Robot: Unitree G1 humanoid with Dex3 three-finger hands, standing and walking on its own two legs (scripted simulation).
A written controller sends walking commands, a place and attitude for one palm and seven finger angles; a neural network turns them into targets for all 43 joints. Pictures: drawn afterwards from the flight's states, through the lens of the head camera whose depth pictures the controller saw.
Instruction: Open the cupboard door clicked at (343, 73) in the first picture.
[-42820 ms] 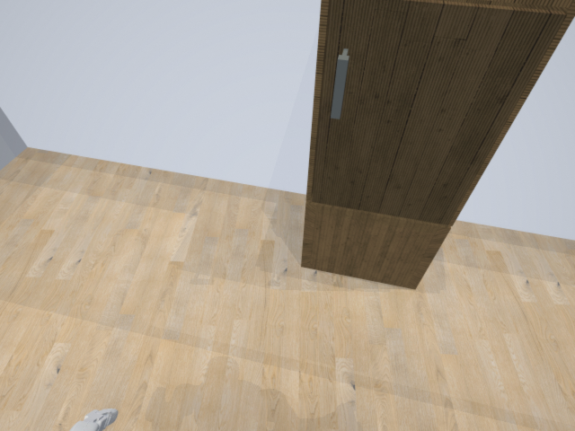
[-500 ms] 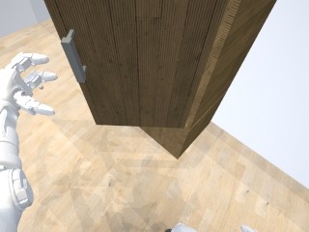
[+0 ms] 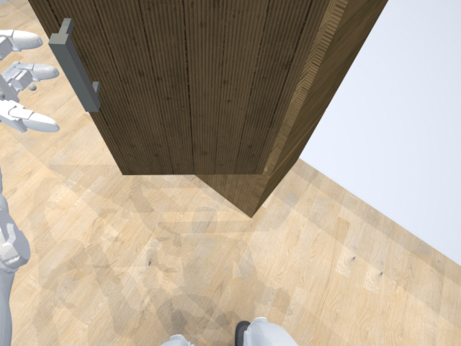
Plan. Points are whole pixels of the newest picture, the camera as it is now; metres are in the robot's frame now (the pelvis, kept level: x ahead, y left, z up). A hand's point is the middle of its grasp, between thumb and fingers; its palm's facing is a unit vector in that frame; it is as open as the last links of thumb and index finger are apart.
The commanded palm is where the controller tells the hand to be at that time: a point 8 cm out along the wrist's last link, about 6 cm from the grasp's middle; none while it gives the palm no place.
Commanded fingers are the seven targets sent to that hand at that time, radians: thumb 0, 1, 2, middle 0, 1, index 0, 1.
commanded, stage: move the hooked fingers beside the handle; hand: left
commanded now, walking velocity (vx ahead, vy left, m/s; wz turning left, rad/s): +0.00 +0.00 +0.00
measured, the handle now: (80, 68) +0.55 +0.21 +0.11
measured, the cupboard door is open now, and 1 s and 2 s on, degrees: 41 41 41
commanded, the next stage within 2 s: slide the fingers in behind the handle in 1.14 s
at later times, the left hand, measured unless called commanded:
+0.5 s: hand (36, 83) +0.52 +0.27 +0.12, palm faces -0.04 -1.00 -0.03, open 14.0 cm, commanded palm +0.50 +0.31 +0.11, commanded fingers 0.00 -0.50 0.30 -0.30 -1.20 -0.30 -1.20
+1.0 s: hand (34, 83) +0.51 +0.26 +0.13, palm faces -0.02 -1.00 -0.03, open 14.0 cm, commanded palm +0.49 +0.31 +0.11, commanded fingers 0.00 -0.50 0.30 -0.30 -1.20 -0.30 -1.20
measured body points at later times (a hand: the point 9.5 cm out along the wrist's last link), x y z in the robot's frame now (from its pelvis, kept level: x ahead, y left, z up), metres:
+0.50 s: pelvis +0.02 +0.00 +0.00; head +0.15 +0.02 +0.43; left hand +0.51 +0.32 +0.12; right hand -0.02 -0.27 -0.10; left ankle -0.04 +0.07 -0.71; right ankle +0.02 -0.12 -0.71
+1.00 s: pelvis +0.00 -0.01 -0.01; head +0.13 +0.02 +0.42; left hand +0.50 +0.32 +0.13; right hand +0.00 -0.28 -0.11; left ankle -0.04 +0.07 -0.71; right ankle +0.02 -0.12 -0.71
